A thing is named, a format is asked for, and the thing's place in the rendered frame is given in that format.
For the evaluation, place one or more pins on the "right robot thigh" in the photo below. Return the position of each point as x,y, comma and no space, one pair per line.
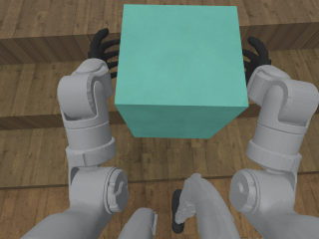
214,220

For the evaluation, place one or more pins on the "right robot hand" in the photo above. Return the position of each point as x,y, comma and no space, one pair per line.
255,61

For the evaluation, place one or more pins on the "carton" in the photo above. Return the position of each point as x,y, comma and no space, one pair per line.
180,70

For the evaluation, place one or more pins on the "left robot forearm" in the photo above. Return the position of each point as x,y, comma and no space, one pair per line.
82,98

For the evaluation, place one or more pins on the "robot right foot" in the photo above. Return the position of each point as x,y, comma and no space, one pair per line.
176,227

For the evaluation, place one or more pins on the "robot right upper arm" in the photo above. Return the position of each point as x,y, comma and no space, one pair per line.
267,201

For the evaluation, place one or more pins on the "robot left upper arm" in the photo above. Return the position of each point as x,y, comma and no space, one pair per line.
96,195

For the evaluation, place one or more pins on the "left robot hand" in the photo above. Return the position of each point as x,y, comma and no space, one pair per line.
97,49

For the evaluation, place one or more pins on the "right robot forearm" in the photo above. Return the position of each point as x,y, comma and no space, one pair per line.
287,107

